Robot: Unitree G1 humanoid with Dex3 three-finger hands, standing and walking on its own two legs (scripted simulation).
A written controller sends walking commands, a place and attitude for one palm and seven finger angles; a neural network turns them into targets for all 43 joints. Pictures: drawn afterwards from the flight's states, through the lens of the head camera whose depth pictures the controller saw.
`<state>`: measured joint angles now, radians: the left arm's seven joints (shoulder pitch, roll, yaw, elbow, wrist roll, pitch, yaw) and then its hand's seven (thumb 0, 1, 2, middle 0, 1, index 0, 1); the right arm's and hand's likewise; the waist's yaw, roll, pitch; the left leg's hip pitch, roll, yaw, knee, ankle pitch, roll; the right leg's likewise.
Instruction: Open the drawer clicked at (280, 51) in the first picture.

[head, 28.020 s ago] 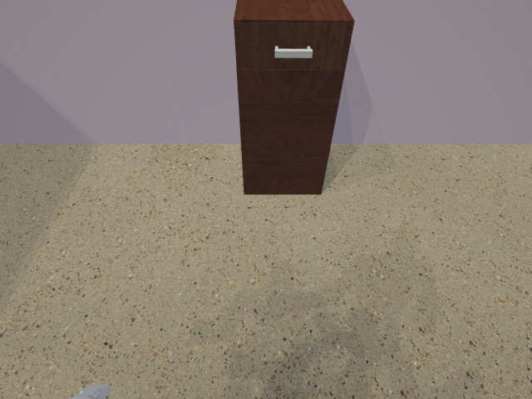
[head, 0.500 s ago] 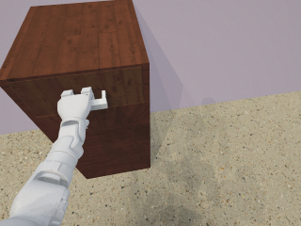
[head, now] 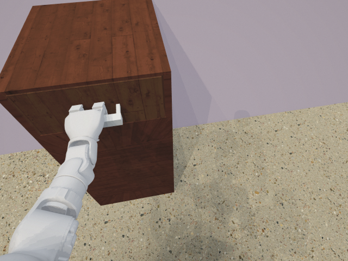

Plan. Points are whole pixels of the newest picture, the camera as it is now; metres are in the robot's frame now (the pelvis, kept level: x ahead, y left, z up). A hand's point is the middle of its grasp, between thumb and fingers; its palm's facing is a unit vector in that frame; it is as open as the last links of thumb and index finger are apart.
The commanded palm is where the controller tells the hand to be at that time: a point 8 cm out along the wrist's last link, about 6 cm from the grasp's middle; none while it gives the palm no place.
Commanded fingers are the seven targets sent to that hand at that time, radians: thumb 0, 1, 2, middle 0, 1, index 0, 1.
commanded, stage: pull the drawer open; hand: left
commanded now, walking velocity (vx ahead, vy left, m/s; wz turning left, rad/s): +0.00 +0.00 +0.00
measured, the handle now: (96, 116) +0.48 +0.21 +0.04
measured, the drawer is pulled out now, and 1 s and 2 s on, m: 0.00 0.05 0.17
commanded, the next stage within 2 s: none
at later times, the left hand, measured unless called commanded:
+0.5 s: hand (92, 144) +0.40 +0.21 +0.01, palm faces -0.02 -0.03 -1.00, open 5.4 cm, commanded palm +0.39 +0.21 +0.07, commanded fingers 0.00 0.90 0.90 -0.40 -1.35 -0.40 -1.35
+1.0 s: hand (92, 152) +0.38 +0.20 +0.01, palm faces +0.00 -0.08 -1.00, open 5.5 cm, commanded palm +0.33 +0.20 +0.07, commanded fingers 0.00 0.90 0.90 -0.40 -1.35 -0.40 -1.35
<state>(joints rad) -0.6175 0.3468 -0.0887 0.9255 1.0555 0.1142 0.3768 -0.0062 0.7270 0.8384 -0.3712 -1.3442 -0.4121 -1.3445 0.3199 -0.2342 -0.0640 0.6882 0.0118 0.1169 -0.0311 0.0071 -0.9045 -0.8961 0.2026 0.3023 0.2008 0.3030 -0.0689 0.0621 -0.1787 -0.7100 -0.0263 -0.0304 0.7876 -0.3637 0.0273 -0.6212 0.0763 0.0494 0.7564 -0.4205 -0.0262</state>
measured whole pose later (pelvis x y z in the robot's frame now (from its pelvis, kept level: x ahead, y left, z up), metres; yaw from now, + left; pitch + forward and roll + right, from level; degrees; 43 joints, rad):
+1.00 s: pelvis +0.01 +0.00 +0.01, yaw -1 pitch +13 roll +0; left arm -0.30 0.32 -0.10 0.60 1.01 0.15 0.37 0.01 0.72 0.81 -0.34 -1.35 -0.41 -1.34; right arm 0.32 -0.24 -0.07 0.67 0.02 0.12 -0.03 0.01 -0.91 -0.90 0.20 0.30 0.20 0.30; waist -0.05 0.07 -0.18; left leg -0.61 -0.02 -0.01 0.73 -0.36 0.02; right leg -0.53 0.08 0.07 0.72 -0.41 -0.03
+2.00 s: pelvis +0.00 -0.01 +0.01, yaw +1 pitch +8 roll +0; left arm 0.10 0.28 -0.24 0.17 1.05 0.21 0.40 0.02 0.71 0.83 -0.36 -1.34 -0.41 -1.35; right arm 0.11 -0.25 -0.05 0.65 0.00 0.11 -0.03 0.01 -0.91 -0.90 0.20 0.30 0.20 0.30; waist 0.04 0.07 -0.14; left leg -0.52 -0.04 -0.03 0.74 -0.36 0.01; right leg -0.45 0.06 0.05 0.75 -0.44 -0.04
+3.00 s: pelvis -0.01 -0.03 -0.01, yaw -1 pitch +7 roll +1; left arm 0.72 0.29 -0.20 -0.31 1.05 0.07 0.42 0.07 0.68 0.74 -0.29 -1.35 -0.41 -1.35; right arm 0.11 -0.20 0.01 0.49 -0.03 0.08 0.10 0.01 -0.90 -0.90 0.20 0.30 0.20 0.30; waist 0.08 0.07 -0.16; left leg -0.56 -0.01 -0.02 0.85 -0.42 -0.01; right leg -0.50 0.09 0.05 0.88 -0.49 -0.07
